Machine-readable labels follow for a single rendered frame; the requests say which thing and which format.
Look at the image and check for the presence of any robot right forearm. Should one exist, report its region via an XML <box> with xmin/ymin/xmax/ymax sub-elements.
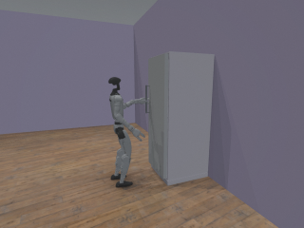
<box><xmin>116</xmin><ymin>114</ymin><xmax>135</xmax><ymax>132</ymax></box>

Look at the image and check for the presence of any robot right foot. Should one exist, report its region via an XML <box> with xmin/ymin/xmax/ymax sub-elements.
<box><xmin>116</xmin><ymin>180</ymin><xmax>133</xmax><ymax>188</ymax></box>

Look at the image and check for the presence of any robot right hand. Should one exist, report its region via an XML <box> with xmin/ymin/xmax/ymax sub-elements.
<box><xmin>132</xmin><ymin>128</ymin><xmax>145</xmax><ymax>141</ymax></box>

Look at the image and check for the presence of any robot left forearm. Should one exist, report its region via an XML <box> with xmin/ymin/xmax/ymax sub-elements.
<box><xmin>124</xmin><ymin>99</ymin><xmax>140</xmax><ymax>107</ymax></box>

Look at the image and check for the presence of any fridge door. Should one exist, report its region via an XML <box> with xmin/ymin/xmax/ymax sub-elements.
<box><xmin>148</xmin><ymin>53</ymin><xmax>169</xmax><ymax>179</ymax></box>

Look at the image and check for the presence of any robot left hand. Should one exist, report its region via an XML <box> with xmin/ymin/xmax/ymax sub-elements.
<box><xmin>139</xmin><ymin>98</ymin><xmax>149</xmax><ymax>105</ymax></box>

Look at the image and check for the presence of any humanoid robot torso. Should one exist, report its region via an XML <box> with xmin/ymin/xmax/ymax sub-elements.
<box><xmin>109</xmin><ymin>93</ymin><xmax>124</xmax><ymax>134</ymax></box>

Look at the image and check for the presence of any robot right upper arm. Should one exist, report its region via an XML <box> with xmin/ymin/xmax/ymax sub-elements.
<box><xmin>114</xmin><ymin>95</ymin><xmax>122</xmax><ymax>120</ymax></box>

